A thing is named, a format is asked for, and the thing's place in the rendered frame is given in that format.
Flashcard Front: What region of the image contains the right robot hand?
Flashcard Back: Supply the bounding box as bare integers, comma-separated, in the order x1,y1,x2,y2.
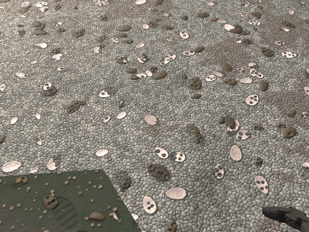
262,206,309,232

